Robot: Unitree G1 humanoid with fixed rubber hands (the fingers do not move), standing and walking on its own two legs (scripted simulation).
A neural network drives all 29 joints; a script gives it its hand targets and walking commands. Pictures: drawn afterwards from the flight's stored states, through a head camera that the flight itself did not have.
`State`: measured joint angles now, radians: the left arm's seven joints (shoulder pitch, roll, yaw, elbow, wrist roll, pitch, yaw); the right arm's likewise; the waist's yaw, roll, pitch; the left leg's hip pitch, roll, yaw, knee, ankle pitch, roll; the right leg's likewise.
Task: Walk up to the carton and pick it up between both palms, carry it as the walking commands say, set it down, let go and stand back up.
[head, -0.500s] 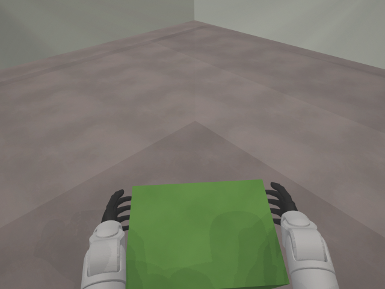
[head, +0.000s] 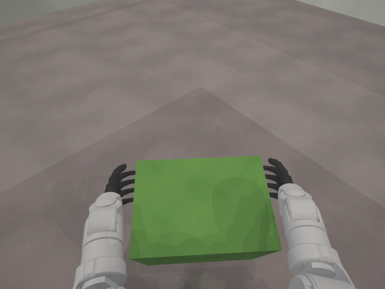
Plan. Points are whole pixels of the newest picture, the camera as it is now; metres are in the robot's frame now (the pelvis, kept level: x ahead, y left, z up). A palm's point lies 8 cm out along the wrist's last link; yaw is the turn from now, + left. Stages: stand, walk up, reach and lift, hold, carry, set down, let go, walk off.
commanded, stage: set down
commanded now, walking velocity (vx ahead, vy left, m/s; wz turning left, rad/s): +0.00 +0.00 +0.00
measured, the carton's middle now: (199, 214) +0.33 +0.02 -0.10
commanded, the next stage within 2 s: none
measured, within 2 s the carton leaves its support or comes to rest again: neither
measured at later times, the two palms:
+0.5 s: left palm (124, 210) +0.32 +0.22 -0.09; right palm (269, 199) +0.37 -0.16 -0.09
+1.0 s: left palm (127, 213) +0.35 +0.23 -0.17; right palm (255, 202) +0.41 -0.14 -0.17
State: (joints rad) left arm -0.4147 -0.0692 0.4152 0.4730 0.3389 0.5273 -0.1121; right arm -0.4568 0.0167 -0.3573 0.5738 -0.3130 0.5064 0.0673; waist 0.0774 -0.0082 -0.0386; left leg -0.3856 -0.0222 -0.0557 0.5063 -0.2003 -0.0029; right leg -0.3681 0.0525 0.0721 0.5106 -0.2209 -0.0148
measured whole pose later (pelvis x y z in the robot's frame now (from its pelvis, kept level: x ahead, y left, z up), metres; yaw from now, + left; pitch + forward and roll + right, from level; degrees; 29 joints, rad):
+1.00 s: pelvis -0.04 +0.00 -0.11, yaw -1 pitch +38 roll +0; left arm -0.69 -0.02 0.53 0.49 0.24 0.38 -0.09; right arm -0.78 -0.06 -0.37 0.67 -0.21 0.35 0.02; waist 0.09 -0.05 -0.19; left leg -1.43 -0.04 -0.06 1.11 -0.34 -0.02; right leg -1.42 0.09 0.05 1.12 -0.36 0.00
